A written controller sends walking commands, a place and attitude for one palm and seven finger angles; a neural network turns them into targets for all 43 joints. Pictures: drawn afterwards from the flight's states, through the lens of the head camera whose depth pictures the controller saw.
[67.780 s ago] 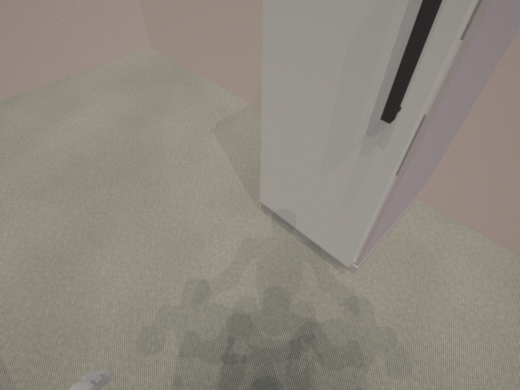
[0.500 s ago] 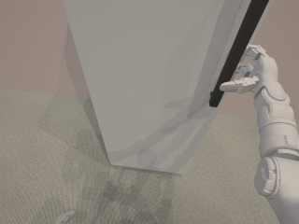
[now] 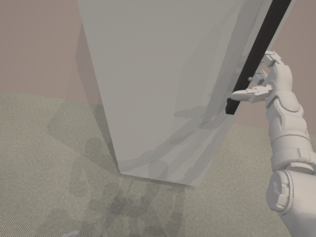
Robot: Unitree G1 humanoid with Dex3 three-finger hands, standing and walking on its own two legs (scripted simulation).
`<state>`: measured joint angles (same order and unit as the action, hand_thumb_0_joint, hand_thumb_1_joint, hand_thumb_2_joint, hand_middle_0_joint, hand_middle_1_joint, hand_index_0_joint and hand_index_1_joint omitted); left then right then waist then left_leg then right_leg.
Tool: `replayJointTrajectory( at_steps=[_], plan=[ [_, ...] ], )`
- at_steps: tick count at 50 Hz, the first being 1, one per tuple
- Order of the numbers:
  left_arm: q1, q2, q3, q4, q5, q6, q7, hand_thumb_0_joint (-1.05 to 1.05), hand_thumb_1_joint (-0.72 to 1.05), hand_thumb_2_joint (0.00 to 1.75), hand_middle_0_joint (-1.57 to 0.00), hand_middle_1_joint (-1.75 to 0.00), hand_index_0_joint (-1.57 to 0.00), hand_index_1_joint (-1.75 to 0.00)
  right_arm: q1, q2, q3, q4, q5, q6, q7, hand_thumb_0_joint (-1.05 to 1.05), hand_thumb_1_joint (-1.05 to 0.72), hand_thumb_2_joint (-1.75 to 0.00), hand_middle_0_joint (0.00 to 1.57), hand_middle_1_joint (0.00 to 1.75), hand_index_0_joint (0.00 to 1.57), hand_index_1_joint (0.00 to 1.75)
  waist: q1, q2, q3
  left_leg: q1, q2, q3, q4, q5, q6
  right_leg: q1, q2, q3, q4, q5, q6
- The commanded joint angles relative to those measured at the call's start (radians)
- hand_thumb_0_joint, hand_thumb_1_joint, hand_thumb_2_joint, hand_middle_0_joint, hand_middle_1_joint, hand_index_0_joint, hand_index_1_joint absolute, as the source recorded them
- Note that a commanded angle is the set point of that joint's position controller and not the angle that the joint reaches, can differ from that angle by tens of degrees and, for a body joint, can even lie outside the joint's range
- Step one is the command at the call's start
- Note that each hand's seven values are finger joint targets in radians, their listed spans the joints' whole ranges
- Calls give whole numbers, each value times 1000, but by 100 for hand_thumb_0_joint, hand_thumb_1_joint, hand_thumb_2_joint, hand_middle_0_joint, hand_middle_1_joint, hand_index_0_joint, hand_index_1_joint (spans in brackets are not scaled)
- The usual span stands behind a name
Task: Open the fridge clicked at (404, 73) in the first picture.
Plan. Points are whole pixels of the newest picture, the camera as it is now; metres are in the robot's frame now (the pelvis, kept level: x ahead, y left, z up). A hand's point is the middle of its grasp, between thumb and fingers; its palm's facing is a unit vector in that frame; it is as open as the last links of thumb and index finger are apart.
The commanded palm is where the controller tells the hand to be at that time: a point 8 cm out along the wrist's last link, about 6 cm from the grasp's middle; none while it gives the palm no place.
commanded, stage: slide the fingers in behind the handle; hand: right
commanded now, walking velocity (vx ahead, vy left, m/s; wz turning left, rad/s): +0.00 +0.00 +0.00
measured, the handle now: (258, 42) +0.52 -0.15 +0.26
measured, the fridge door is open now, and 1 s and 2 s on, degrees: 0 0 0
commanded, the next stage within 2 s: grip the handle and tug to test in 1.44 s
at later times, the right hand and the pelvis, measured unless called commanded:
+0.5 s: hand (242, 77) +0.47 -0.13 +0.20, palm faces +0.01 +1.00 +0.01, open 14.0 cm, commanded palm +0.44 -0.19 +0.20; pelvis +0.01 +0.00 +0.00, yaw -1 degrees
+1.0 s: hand (241, 78) +0.46 -0.13 +0.20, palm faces +0.04 +1.00 +0.00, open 14.3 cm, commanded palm +0.43 -0.17 +0.20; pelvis +0.01 +0.00 +0.00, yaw -1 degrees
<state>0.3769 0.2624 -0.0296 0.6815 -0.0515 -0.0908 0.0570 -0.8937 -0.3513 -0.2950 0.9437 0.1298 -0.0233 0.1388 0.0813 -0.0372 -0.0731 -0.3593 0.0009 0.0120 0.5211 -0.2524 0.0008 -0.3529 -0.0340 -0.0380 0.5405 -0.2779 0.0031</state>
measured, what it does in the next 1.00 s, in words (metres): stands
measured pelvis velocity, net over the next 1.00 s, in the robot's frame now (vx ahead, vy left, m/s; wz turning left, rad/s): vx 0.01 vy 0.00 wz -0.02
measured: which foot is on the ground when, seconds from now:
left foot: down 0.00-1.00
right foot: down 0.00-1.00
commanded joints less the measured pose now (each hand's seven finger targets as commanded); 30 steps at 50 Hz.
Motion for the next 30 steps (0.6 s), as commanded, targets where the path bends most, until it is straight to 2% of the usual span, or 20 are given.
replayJointTrajectory(
  at_steps=[1, 2, 4, 5, 6, 7, 8, 9, 14, 15, 16, 19, 21, 23, 25, 26, 27, 28, 29, 30],
  plan=[
    [-22, 141, 50, -131, 2, -43, 4, 0, 90, 90, -20, -30, -20, -30, -495, -244, -31, -309, -6, -65, -30, 0, 50, -30, 30, 120, 30, 120, -30, 24, -281, 136, -15, 12, -55, 242, 25, 129, 15, 21, -56, 199, -45],
    [-32, 141, 50, -133, 1, -41, 6, 0, 90, 90, -20, -30, -20, -30, -481, -254, -47, -316, -1, -60, -30, 0, 50, -30, 30, 120, 30, 120, -37, 25, -303, 153, -16, 6, -53, 260, 25, 135, 16, 19, -57, 207, -45],
    [-39, 139, 51, -134, -1, -40, 13, 0, 90, 90, -20, -30, -20, -30, -508, -244, -43, -338, 15, -47, -22, 0, 50, -30, 30, 120, 30, 120, -27, 45, -321, 161, -17, 5, -58, 270, 21, 151, 17, 17, -58, 206, -46],
    [-44, 136, 49, -132, -3, -40, 15, 0, 90, 90, -20, -30, -20, -30, -519, -222, -21, -351, 17, -42, -16, 0, 50, -30, 30, 120, 30, 120, -23, 28, -316, 160, -16, 5, -60, 277, 22, 158, 16, 14, -60, 212, -44],
    [-43, 135, 51, -134, -4, -40, 16, 0, 90, 90, -20, -30, -20, -30, -508, -185, 11, -357, 20, -38, -12, 0, 50, -30, 30, 120, 30, 120, -15, 43, -310, 152, -17, 10, -61, 277, 22, 169, 14, 17, -56, 222, -46],
    [-53, 131, 48, -130, -8, -44, 16, 0, 90, 90, -20, -30, -20, -30, -512, -147, 41, -349, 24, -29, -7, 0, 50, -30, 30, 120, 30, 120, -8, 18, -280, 125, -17, 9, -67, 265, 20, 172, 15, 16, -57, 208, -45],
    [-46, 134, 47, -123, -5, -45, 17, 0, 90, 90, -20, -30, -20, -30, -513, -158, 33, -339, 21, -22, -10, 0, 50, -30, 30, 120, 30, 120, -12, 23, -277, 120, -17, 13, -67, 256, 22, 172, 16, 24, -60, 205, -43],
    [-54, 131, 45, -121, -7, -44, 18, 0, 90, 90, -20, -30, -20, -30, -521, -130, 61, -334, 18, -13, -9, 0, 50, -30, 30, 120, 30, 120, -4, -9, -259, 97, -16, 13, -71, 239, 22, 180, 16, 24, -62, 195, -42],
    [-53, 134, 44, -110, -3, -41, 21, 0, 90, 90, -20, -30, -20, -30, -521, -142, 35, -307, 30, 8, -21, 0, 50, -30, 30, 120, 30, 120, -12, 48, -281, 121, -14, 18, -66, 266, 23, 176, 19, 31, -57, 221, -42],
    [-61, 128, 42, -112, -5, -40, 20, 0, 90, 90, -20, -30, -20, -30, -536, -100, 71, -308, 30, 11, -20, 0, 50, -30, 30, 120, 30, 120, -3, 14, -271, 105, -12, 17, -66, 266, 23, 181, 21, 29, -56, 223, -40],
    [-53, 130, 43, -109, -4, -40, 18, 0, 90, 90, -20, -30, -20, -30, -546, -86, 86, -307, 28, 8, -24, 0, 50, -30, 30, 120, 30, 120, 3, 48, -272, 103, -13, 23, -65, 262, 22, 183, 19, 36, -53, 225, -40],
    [-56, 130, 42, -103, 0, -37, 19, 0, 90, 90, -20, -30, -20, -30, -564, -129, 45, -285, 21, 8, -44, 0, 50, -30, 30, 120, 30, 120, -6, 25, -274, 100, -10, 18, -61, 262, 23, 174, 22, 37, -52, 226, -39],
    [-52, 131, 43, -106, 6, -33, 15, 0, 90, 90, -20, -30, -20, -30, -560, -144, 28, -306, 15, -4, -59, 0, 50, -30, 30, 120, 30, 120, -16, 49, -316, 134, -11, 19, -50, 301, 23, 182, 22, 37, -46, 267, -40],
    [-59, 122, 43, -115, 7, -34, 10, 0, 90, 90, -20, -30, -20, -30, -523, -129, 22, -323, 15, -10, -67, 0, 50, -30, 30, 120, 30, 120, -30, 33, -347, 152, -11, 17, -38, 344, 25, 195, 23, 31, -42, 307, -38],
    [-60, 121, 45, -120, 10, -31, 6, 0, 90, 90, -20, -30, -20, -30, -509, -153, 0, -366, 8, -20, -76, 0, 50, -30, 30, 120, 30, 120, -42, 31, -378, 183, -11, 15, -30, 391, 26, 203, 23, 24, -39, 347, -36],
    [-60, 122, 47, -124, 11, -28, 3, 0, 90, 90, -20, -30, -20, -30, -486, -130, 21, -376, 4, -22, -77, 0, 50, -30, 30, 120, 30, 120, -41, 52, -381, 194, -13, 19, -26, 408, 25, 202, 20, 25, -37, 370, -37],
    [-64, 118, 48, -128, 10, -29, 0, 0, 90, 90, -20, -30, -20, -30, -481, -115, 25, -397, 8, -22, -77, 0, 50, -30, 30, 120, 30, 120, -42, 42, -386, 196, -13, 18, -25, 429, 24, 210, 20, 20, -36, 385, -37],
    [-64, 119, 50, -127, 10, -27, -1, 0, 90, 90, -20, -30, -20, -30, -451, -139, 1, -403, 5, -18, -79, 0, 50, -30, 30, 120, 30, 120, -53, 52, -387, 211, -14, 16, -24, 444, 25, 206, 20, 18, -36, 395, -37],
    [-72, 118, 49, -133, 10, -22, -2, 0, 90, 90, -20, -30, -20, -30, -420, -124, 10, -408, 6, -8, -76, 0, 50, -30, 30, 120, 30, 120, -57, 40, -374, 219, -13, 16, -26, 456, 25, 199, 20, 10, -41, 397, -37],
    [-74, 117, 50, -132, 8, -17, -2, 0, 90, 90, -20, -30, -20, -30, -415, -127, 5, -416, 7, 2, -75, 0, 50, -30, 30, 120, 30, 120, -54, 57, -362, 223, -14, 19, -30, 457, 24, 195, 20, 8, -44, 391, -37]
  ],
)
